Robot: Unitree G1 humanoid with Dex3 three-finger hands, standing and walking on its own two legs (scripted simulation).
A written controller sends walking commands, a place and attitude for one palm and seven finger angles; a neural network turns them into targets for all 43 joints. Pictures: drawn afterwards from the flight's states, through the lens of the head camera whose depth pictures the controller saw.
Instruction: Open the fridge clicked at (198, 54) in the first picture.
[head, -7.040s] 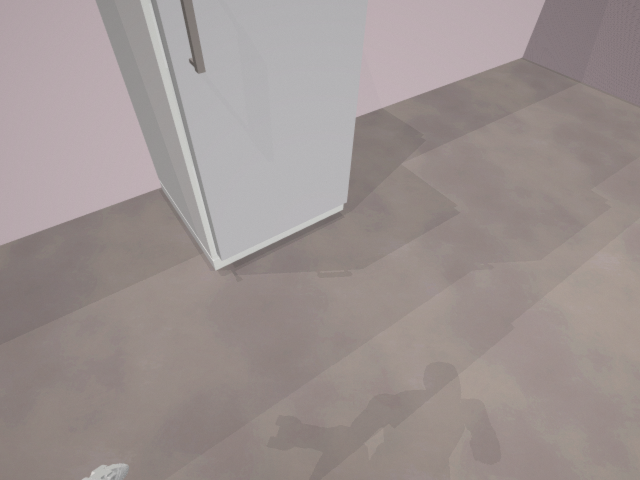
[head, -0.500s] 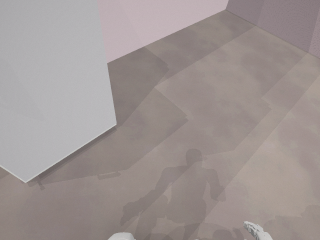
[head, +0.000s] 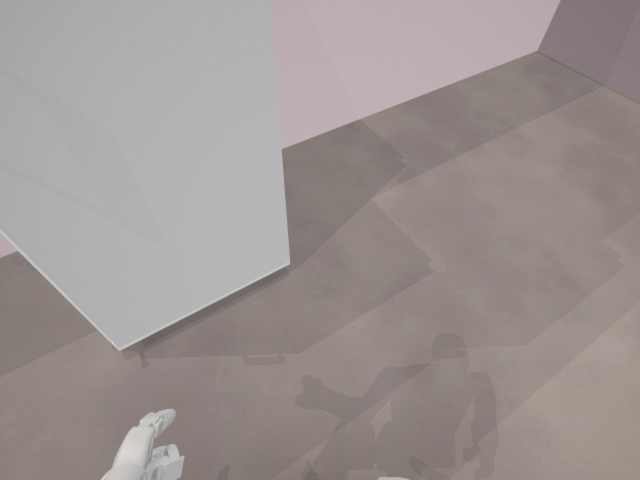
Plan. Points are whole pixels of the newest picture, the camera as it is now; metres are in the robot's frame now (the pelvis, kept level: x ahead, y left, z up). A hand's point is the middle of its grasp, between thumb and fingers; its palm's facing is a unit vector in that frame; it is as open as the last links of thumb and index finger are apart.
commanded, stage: turn to face it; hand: left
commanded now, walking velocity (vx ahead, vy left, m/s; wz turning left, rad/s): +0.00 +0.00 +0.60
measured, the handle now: out of the picture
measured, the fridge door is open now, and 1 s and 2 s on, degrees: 0 0 0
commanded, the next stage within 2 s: take the last steps up to it in 0.82 s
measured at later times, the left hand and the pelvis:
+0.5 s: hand out of the picture -0.06 +0.20 -0.17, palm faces +0.36 -0.90 -0.26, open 7.4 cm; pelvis -0.03 -0.01 -0.01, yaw +20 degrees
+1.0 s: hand out of the picture -0.06 +0.24 -0.16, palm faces +0.49 -0.84 -0.24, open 7.4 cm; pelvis -0.04 +0.01 +0.00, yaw +28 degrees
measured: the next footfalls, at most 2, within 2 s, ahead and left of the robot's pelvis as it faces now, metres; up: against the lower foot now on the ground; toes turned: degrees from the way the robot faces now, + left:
right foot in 0.06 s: +0.04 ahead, -0.14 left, +0.00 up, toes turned +4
left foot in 0.54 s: -0.04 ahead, +0.12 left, +0.00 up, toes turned +26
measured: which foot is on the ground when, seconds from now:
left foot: down 0.00-0.06, up 0.08-0.52, down 0.54-1.00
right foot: up 0.00-0.04, down 0.06-0.54, up 0.56-1.00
